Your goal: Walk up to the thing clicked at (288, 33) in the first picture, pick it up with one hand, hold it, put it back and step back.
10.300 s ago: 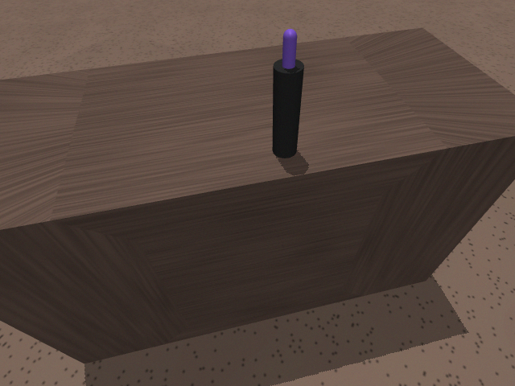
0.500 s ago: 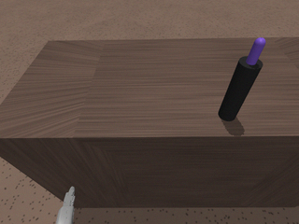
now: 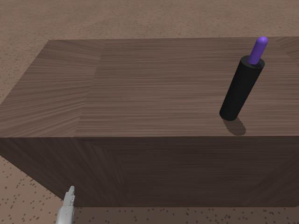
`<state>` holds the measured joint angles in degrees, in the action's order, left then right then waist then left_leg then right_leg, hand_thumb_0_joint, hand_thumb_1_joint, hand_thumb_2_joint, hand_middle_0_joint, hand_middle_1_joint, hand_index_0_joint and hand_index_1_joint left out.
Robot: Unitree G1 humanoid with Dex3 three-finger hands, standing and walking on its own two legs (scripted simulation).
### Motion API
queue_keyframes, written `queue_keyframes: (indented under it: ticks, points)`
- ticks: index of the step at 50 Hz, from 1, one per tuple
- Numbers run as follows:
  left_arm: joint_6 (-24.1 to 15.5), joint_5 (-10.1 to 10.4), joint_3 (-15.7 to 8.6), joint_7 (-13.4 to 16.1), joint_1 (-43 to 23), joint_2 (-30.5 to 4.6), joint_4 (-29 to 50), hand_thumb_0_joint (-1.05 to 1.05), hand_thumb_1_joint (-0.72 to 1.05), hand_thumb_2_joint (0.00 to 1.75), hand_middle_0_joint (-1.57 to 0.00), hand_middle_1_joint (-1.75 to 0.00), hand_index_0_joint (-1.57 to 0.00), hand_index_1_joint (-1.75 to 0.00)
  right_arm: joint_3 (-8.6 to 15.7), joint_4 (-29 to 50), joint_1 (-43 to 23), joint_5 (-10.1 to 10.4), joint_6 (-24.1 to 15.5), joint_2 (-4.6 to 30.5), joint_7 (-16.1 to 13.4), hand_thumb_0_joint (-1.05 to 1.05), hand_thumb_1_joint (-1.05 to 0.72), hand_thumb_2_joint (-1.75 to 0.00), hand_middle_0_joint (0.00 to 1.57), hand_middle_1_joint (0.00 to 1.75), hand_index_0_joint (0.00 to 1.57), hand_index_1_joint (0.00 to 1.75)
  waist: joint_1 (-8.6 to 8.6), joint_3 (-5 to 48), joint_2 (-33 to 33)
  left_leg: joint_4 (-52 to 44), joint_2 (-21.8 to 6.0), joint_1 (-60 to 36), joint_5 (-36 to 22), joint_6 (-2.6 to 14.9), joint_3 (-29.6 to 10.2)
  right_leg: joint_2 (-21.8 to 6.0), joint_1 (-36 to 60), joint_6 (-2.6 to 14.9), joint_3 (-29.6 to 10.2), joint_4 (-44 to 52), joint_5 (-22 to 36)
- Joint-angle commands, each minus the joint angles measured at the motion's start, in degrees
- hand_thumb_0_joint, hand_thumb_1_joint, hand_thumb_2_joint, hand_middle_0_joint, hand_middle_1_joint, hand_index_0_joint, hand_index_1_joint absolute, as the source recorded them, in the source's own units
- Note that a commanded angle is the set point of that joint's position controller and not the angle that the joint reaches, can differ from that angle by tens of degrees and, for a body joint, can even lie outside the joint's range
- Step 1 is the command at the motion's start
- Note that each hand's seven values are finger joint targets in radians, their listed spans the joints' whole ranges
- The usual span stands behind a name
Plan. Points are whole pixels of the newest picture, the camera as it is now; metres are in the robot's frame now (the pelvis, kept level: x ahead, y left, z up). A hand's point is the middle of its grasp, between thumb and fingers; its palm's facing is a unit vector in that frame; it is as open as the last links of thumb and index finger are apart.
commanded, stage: go down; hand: right
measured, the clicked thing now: (242, 83) +0.43 -0.20 +0.16
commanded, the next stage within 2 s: approach in 0.34 s
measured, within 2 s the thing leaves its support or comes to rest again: neither
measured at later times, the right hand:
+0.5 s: hand out of the picture +0.33 -0.39 +0.22, palm faces +0.21 +0.98 -0.02, open 17.6 cm
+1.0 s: hand (272, 112) +0.39 -0.29 +0.09, palm faces +0.11 +0.99 +0.03, open 17.7 cm
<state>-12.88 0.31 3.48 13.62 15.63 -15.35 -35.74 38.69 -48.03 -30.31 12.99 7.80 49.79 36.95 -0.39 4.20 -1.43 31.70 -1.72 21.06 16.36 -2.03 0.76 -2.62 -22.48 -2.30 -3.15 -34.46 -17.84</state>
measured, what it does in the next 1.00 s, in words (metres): stands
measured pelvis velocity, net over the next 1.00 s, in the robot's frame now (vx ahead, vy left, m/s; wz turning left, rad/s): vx -0.01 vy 0.00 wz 0.02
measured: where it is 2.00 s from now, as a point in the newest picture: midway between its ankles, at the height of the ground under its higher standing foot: outside the picture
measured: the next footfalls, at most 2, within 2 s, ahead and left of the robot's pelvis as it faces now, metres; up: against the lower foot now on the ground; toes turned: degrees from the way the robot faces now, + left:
none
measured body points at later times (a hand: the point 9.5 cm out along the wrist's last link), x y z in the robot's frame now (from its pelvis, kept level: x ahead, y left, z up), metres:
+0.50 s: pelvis +0.00 +0.00 +0.00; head +0.02 +0.00 +0.45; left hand +0.15 +0.25 -0.08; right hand +0.31 -0.44 +0.22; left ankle -0.01 +0.15 -0.73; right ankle -0.01 -0.14 -0.73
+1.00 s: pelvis -0.01 +0.00 -0.02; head +0.04 -0.01 +0.43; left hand +0.12 +0.27 -0.09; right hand +0.38 -0.35 +0.10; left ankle -0.01 +0.15 -0.73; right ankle -0.01 -0.14 -0.73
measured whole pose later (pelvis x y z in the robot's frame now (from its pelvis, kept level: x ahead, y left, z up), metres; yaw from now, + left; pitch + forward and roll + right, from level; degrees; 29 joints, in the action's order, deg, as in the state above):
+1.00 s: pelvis -0.01 +0.00 -0.02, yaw +1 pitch +9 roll +1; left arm -13.0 -1.5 1.5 10.4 14.9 -13.9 -33.3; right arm 30.5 -50.6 -32.1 11.8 -6.0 34.3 25.6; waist -3.7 3.4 0.6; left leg 40.4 -1.0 31.0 18.8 -1.9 -0.5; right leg -3.2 -31.5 -2.6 -2.4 -42.5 -20.4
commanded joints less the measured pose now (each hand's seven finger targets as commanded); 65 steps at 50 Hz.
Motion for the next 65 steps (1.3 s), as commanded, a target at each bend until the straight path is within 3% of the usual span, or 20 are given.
queue_keyframes:
  ticks: [1, 9, 18, 21, 24, 27, 33, 35, 38, 43, 45, 46, 47, 49, 50, 54, 56, 59, 60, 65]
  points:
    - [-2.99, -0.01, -3.08, 1.5, -3.64, -8.41, 8.15, 0.0, -0.54, 0.05, -0.05, -0.05, -0.05, -0.05, 5.2, 13.48, -19.38, 2.0, -3.19, 26.12, -0.26, 0.0, 0.58, -0.06, 0.04, 0.06, 0.05, 0.06, 0.62, 16.68, -7.74, -2.46, 1.96, -6.13, -15.89, 2.36, 1.86, 2.88, 8.36, 2.64, 2.48, 3.26, 18.37]
    - [-2.9, 0.1, -1.63, 1.36, -3.89, -6.82, 7.26, 0.0, -0.53, 0.04, -0.05, -0.05, -0.05, -0.05, 2.28, 10.96, -19.18, 2.16, -2.46, 22.22, 0.19, 0.0, 0.57, -0.06, 0.05, 0.06, 0.05, 0.06, -0.28, 12.21, -7.69, -2.91, 2.26, -3.64, -12.29, 2.47, 2.05, 2.57, 6.41, 2.61, 2.33, 4.04, 14.72]
    - [-2.89, 0.04, -3.53, 1.36, -1.89, -8.4, 8.32, 0.0, -0.53, 0.05, -0.04, -0.05, -0.05, -0.05, 5.64, 14.59, -19.43, 2.17, -2.5, 26.59, -0.27, 0.0, 0.56, -0.06, 0.05, 0.05, 0.05, 0.05, 0.96, 15.9, -8.79, -2.08, 2.11, -5.41, -16.15, 2.45, 2.02, 2.61, 8.04, 2.34, 2.42, 2.74, 20.21]
    - [-2.85, -0.01, -2.14, 1.11, -2.92, -7.1, 7.55, 0.0, -0.54, 0.05, -0.05, -0.05, -0.05, -0.05, 4.03, 13.86, -19.29, 2.28, -2.45, 23.77, -0.14, 0.0, 0.54, -0.06, 0.06, 0.05, 0.06, 0.05, 0.82, 14.85, -8.81, -1.71, 2.26, -4.78, -16.34, 2.46, 2.1, 2.35, 8.2, 2.25, 2.34, 2.16, 22.12]
    - [-2.97, 0.0, -3.43, 1.51, -5.78, -8.73, 9.04, 0.0, -0.56, 0.05, -0.05, -0.05, -0.05, -0.06, 4.34, 15.85, -22.1, 1.81, -2.12, 25.21, -0.59, 0.0, 0.55, -0.04, 0.04, 0.04, 0.05, 0.04, 0.86, 17.88, -8.61, -1.68, 1.98, -5.93, -16.83, 2.43, 1.83, 2.71, 8.49, 2.39, 2.49, 2.09, 20.76]
    - [-3.09, 0.1, -4.89, 1.74, -4.03, -10.01, 10.49, 0.0, -0.55, 0.04, -0.05, -0.05, -0.05, -0.06, 0.64, 12.46, -20.21, 1.79, -1.11, 19.61, -0.67, 0.0, 0.55, -0.04, 0.04, 0.04, 0.05, 0.04, -1.17, 15.24, -5.01, -2.08, 2.21, -4.67, -15.91, 2.18, 2.15, 2.5, 8.33, 2.75, 2.41, 2.67, 18.48]
    - [-3.16, -0.12, -1.12, 0.3, 0.64, -5.71, 9.09, 0.0, -0.54, 0.03, -0.05, -0.06, -0.06, -0.05, -4.44, 10.16, -19.37, 2.1, -2.24, 11.93, -1.36, 0.0, 0.59, -0.05, 0.04, 0.05, 0.05, 0.05, -1.66, 9.65, -4.62, -2.5, 2.31, -1.04, -10.82, 2.0, 2.07, 2.11, 5.86, 2.71, 2.54, 3.82, 12.42]
    - [-3.55, -0.38, -4.67, 0.28, 1.78, -8.87, 9.18, 0.0, -0.53, 0.03, -0.05, -0.06, -0.06, -0.05, -4.23, 13.59, -20.95, 2.57, -4.27, 11.89, -2.25, 0.0, 0.61, -0.05, 0.03, 0.05, 0.04, 0.05, -2.27, 13.38, -4.83, -1.68, 2.36, -0.84, -12.12, 1.82, 1.99, 1.94, 7.41, 2.6, 2.37, 3.3, 13.63]
    - [-4.02, -0.86, -4.65, -0.55, -0.67, -8.26, 9.06, 0.0, -0.53, 0.03, -0.05, -0.06, -0.06, -0.05, -5.23, 8.87, -19.35, 2.41, -7.54, 8.12, -4.31, 0.0, 0.6, -0.05, 0.03, 0.05, 0.04, 0.05, -2.77, 9.78, -3.39, -0.72, 2.3, 1.83, -9.93, 1.8, 1.78, 1.88, 4.33, 2.68, 2.25, 2.4, 11.09]
    - [-4.12, -1.17, -4.49, -1.23, -3.36, -7.16, 12.78, 0.0, -0.51, 0.02, -0.05, -0.06, -0.07, -0.05, -2.88, 15.0, -24.06, 1.85, -14.75, 10.18, -8.49, 0.0, 0.59, -0.06, 0.03, 0.05, 0.04, 0.05, -1.88, 18.55, -5.46, 1.9, 1.7, 0.23, -11.18, 1.6, 0.47, 2.28, 4.35, 2.76, 2.68, -1.17, 11.63]
    - [-3.28, -1.71, -4.58, -1.73, 0.44, -6.23, 6.8, 0.0, -0.5, 0.02, -0.05, -0.06, -0.07, -0.05, -4.4, 8.82, -20.0, 1.31, -16.11, 6.33, -10.07, 0.0, 0.57, -0.06, 0.03, 0.05, 0.04, 0.05, -2.19, 15.59, -4.76, 3.38, 1.94, 1.96, -11.9, 1.63, 0.48, 2.22, 0.91, 2.6, 2.88, -2.59, 12.36]
    - [-3.4, -1.7, -3.71, -2.25, -3.59, -5.48, 9.34, 0.0, -0.5, 0.02, -0.06, -0.06, -0.07, -0.05, -4.56, 10.81, -22.09, 1.14, -17.32, 5.64, -11.01, 0.0, 0.55, -0.06, 0.03, 0.05, 0.04, 0.05, -1.57, 16.88, -6.42, 4.23, 1.81, 2.41, -11.52, 1.71, 0.21, 2.18, -0.16, 2.43, 2.9, -3.26, 12.01]
    - [-3.73, -1.63, -4.71, -2.14, -7.41, -6.37, 13.19, 0.0, -0.51, 0.02, -0.06, -0.06, -0.07, -0.05, -4.54, 12.9, -26.64, 0.74, -18.65, 6.23, -12.09, 0.0, 0.55, -0.06, 0.03, 0.05, 0.04, 0.05, -2.17, 18.9, -6.81, 4.94, 1.76, 3.22, -10.49, 1.81, -0.14, 1.89, 0.16, 2.29, 2.8, -3.93, 11.02]
    - [-2.97, -1.87, -7.93, -2.1, -4.2, -9.42, 12.96, 0.0, -0.53, 0.02, -0.06, -0.07, -0.08, -0.05, -3.85, 12.26, -27.32, -0.1, -20.26, 7.19, -13.98, 0.0, 0.59, -0.05, 0.03, 0.05, 0.04, 0.05, -3.49, 22.61, -6.6, 6.0, 2.0, 3.49, -11.06, 1.82, -0.1, 1.73, 0.96, 2.18, 2.55, -5.16, 11.6]
    - [-2.77, -1.78, -6.27, -2.58, -3.85, -8.11, 14.62, 0.0, -0.52, 0.02, -0.06, -0.07, -0.07, -0.05, -4.17, 13.48, -28.11, -0.17, -21.06, 6.5, -14.77, 0.0, 0.6, -0.04, 0.03, 0.05, 0.04, 0.05, -2.79, 24.16, -7.32, 6.5, 2.23, 2.88, -11.93, 1.73, 0.3, 1.59, 2.16, 1.92, 2.47, -5.44, 13.0]
    - [-1.61, -1.41, -3.54, -3.84, -2.65, -4.21, 18.27, 0.0, -0.53, 0.03, -0.06, -0.06, -0.07, -0.05, -7.93, 11.15, -25.23, -1.06, -22.1, -1.19, -18.01, 0.0, 0.57, -0.05, 0.04, 0.05, 0.04, 0.05, -2.83, 24.51, -6.45, 7.13, 2.58, 3.03, -13.01, 1.72, 0.56, 1.64, 1.31, 1.7, 2.67, -6.4, 15.56]
    - [-1.03, -1.18, -4.67, -4.29, -1.55, -4.56, 17.42, 0.0, -0.53, 0.03, -0.06, -0.07, -0.08, -0.05, -9.82, 9.21, -23.83, -1.01, -21.86, -4.44, -19.12, 0.0, 0.55, -0.05, 0.04, 0.05, 0.04, 0.05, -3.02, 23.03, -6.15, 7.37, 2.49, 3.23, -13.82, 1.74, 0.58, 1.67, 0.35, 1.65, 3.05, -6.74, 16.1]
    - [0.09, -1.19, -8.44, -4.89, 2.75, -7.6, 16.47, 0.0, -0.53, 0.03, -0.06, -0.07, -0.07, -0.06, -9.83, 15.56, -24.7, -1.71, -21.29, -3.83, -21.08, 0.0, 0.55, -0.05, 0.04, 0.05, 0.04, 0.05, -2.92, 26.41, -7.67, 8.26, 2.39, 2.84, -17.66, 1.66, 0.72, 1.66, 3.16, 1.43, 3.31, -7.51, 21.07]
    - [0.44, -1.02, -7.67, -5.4, 2.87, -6.5, 16.0, 0.0, -0.53, 0.03, -0.06, -0.07, -0.07, -0.06, -10.38, 14.42, -23.01, -1.78, -20.87, -5.18, -21.62, 0.0, 0.56, -0.05, 0.03, 0.05, 0.04, 0.05, -2.6, 23.94, -7.57, 8.22, 2.45, 3.97, -16.99, 1.62, 0.93, 1.63, 2.83, 1.43, 3.32, -7.52, 21.13]
    - [1.75, -0.13, -9.11, -6.65, -0.42, -6.35, 21.33, 0.0, -0.54, 0.03, -0.06, -0.06, -0.07, -0.05, -11.46, 15.25, -21.58, -2.03, -20.28, -9.95, -24.92, 0.0, 0.54, -0.05, 0.04, 0.05, 0.04, 0.05, -3.19, 20.61, 0.23, 7.62, 2.25, 2.55, -13.79, 0.96, 0.79, 1.84, -2.0, 2.73, 3.48, -6.62, 13.25]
